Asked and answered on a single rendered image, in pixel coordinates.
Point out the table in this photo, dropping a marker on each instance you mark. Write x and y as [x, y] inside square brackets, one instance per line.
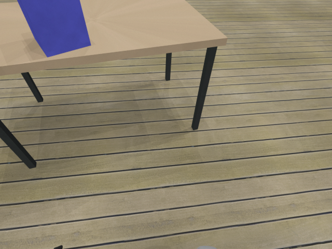
[117, 29]

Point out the carton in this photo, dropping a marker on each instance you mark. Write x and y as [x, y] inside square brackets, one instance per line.
[58, 26]

